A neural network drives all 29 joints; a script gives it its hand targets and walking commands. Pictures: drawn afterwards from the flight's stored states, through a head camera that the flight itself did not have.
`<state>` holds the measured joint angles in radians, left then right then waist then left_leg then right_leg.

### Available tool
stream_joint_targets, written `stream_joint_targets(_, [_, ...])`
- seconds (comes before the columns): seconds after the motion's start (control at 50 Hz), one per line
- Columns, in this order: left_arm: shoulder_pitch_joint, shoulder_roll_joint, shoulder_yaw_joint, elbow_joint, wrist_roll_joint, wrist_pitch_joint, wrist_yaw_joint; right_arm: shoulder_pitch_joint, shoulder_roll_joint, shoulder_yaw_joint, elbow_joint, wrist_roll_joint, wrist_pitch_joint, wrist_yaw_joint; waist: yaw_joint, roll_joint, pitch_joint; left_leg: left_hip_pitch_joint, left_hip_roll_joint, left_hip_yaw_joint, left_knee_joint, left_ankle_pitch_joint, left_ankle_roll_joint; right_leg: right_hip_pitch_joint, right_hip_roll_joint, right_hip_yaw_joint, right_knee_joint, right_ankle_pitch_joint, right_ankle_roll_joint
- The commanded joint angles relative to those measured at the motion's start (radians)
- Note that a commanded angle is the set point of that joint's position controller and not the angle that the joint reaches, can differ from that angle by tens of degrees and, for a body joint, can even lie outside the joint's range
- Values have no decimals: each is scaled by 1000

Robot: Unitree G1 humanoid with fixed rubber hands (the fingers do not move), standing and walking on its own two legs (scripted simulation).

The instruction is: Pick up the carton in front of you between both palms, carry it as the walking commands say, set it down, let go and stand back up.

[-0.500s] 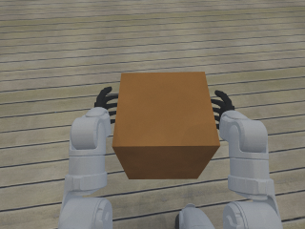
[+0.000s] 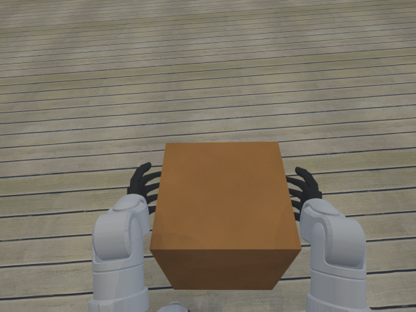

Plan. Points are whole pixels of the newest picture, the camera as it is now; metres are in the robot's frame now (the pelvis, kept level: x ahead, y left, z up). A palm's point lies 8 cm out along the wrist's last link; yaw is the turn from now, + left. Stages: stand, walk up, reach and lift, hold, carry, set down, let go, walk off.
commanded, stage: carry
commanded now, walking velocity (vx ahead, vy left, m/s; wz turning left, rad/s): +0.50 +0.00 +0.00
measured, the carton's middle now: (222, 221) +0.29 +0.00 +0.01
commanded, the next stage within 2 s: none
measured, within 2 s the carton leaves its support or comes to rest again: neither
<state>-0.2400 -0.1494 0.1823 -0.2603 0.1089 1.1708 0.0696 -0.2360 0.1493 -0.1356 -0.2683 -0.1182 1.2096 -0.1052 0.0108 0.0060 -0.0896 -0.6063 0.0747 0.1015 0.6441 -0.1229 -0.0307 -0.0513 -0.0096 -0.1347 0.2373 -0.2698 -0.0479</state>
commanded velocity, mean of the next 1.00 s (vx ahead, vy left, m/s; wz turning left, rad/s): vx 0.50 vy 0.00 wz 0.00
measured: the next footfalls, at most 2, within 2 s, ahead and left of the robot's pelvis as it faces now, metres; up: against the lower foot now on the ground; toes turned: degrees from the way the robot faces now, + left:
left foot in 0.12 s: +0.26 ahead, +0.12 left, +0.00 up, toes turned +8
right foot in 0.62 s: +0.56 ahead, -0.13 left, +0.00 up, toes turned -14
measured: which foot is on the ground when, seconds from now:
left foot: up 0.00-0.10, down 0.12-0.64, up 0.66-1.00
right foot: down 0.00-0.12, up 0.14-0.60, down 0.62-1.00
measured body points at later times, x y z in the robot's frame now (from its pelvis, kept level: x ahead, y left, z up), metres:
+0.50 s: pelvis +0.31 +0.02 +0.00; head +0.27 +0.03 +0.45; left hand +0.58 +0.16 +0.09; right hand +0.56 -0.14 +0.09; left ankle +0.22 +0.11 -0.75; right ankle +0.44 -0.13 -0.71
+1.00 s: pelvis +0.62 -0.02 +0.00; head +0.61 -0.03 +0.45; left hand +0.89 +0.13 +0.09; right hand +0.89 -0.18 +0.08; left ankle +0.75 +0.11 -0.71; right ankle +0.52 -0.12 -0.75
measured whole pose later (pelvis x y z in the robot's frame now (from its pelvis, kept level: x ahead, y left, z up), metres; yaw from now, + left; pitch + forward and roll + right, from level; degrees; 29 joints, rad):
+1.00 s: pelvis +0.62 -0.02 +0.00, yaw +0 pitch +4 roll +1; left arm -0.14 -0.13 0.10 -0.37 0.11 1.19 0.07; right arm -0.13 0.13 -0.08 -0.40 -0.12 1.23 -0.09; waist 0.01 0.01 -0.12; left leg -0.57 0.10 0.14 0.58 -0.09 -0.01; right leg -0.03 -0.05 -0.22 0.25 -0.28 0.00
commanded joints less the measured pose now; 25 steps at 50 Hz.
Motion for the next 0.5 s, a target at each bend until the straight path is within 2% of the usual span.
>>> stream_joint_targets(0.0, [-401, -941, -750, -51, -395, 35, -264, -477, 960, 744, -91, 384, -13, 238, 11, -162, -207, 6, -36, 54, -95, 86, 18, 208, -210, 82, 19, 625, -72])
stream_joint_targets(0.04, [-382, -915, -757, -67, -399, 40, -261, -465, 926, 746, -119, 402, -3, 250, 10, -170, -179, 82, -45, 75, -160, 101, 41, 195, -210, 56, 60, 686, -51])
stream_joint_targets(0.06, [-372, -902, -760, -70, -400, 43, -259, -458, 910, 743, -120, 407, 3, 254, 5, -168, -192, 177, -64, 101, -189, 94, 49, 168, -206, 34, 125, 742, -36])
stream_joint_targets(0.08, [-368, -887, -764, -75, -401, 46, -256, -438, 898, 737, -108, 406, 6, 258, -10, -140, -232, 339, -101, 149, -241, 97, 53, 112, -176, -17, 254, 758, -12])
stream_joint_targets(0.1, [-365, -870, -769, -78, -398, 50, -253, -414, 882, 728, -95, 403, 9, 262, -23, -92, -293, 557, -70, 116, -218, 36, 62, -27, -148, -32, 401, 633, 16])
stream_joint_targets(0.12, [-370, -854, -770, -82, -394, 57, -252, -397, 854, 718, -86, 397, 12, 264, -31, 67, -371, 749, 170, -227, -250, -63, 122, -220, -100, -30, 658, 292, 57])
stream_joint_targets(0.14, [-375, -860, -782, -100, -398, 63, -250, -383, 860, 710, -45, 390, 4, 269, -31, 316, -400, 943, 367, -620, -349, -72, 267, -550, 43, 17, 907, -171, 79])
stream_joint_targets(0.16, [-387, -863, -788, -90, -400, 62, -252, -358, 885, 713, -43, 399, 0, 271, -32, 273, -376, 897, 358, -618, -373, -14, 279, -632, 0, 124, 1034, -225, 47])
stream_joint_targets(0.18, [-403, -886, -796, -87, -405, 54, -255, -371, 911, 721, -55, 400, -7, 273, -35, 205, -344, 828, 315, -518, -369, 60, 257, -648, -38, 137, 1058, -204, 28])
stream_joint_targets(0.2, [-402, -910, -804, -85, -408, 43, -256, -391, 932, 727, -69, 407, -14, 276, -32, 83, -327, 755, 300, -437, -375, 58, 227, -635, -78, 146, 1025, -141, 22])
stream_joint_targets(0.22, [-399, -936, -807, -79, -411, 34, -257, -413, 948, 740, -87, 416, -20, 277, -27, 31, -294, 663, 283, -365, -407, 31, 199, -604, -112, 152, 954, -89, 22])
stream_joint_targets(0.26, [-387, -952, -811, -78, -411, 20, -254, -438, 950, 754, -114, 430, -30, 280, -22, 63, -277, 569, 246, -252, -466, -90, 168, -540, -117, 120, 827, -31, 34])
stream_joint_targets(0.32, [-354, -936, -809, -76, -391, 11, -240, -420, 913, 761, -128, 439, -31, 284, -22, 109, -239, 544, 225, -163, -526, -153, 173, -545, -111, 66, 646, 36, 63])
stream_joint_targets(0.38, [-335, -906, -802, -82, -378, 21, -229, -407, 871, 756, -139, 439, -20, 284, -24, 109, -188, 563, 198, -99, -537, -93, 163, -560, -107, 25, 471, 142, 78])
stream_joint_targets(0.48, [-317, -849, -783, -82, -376, 58, -229, -363, 820, 723, -115, 409, 14, 275, -32, 126, -114, 607, 167, -15, -495, 102, 143, -535, -79, -39, 315, 227, 67])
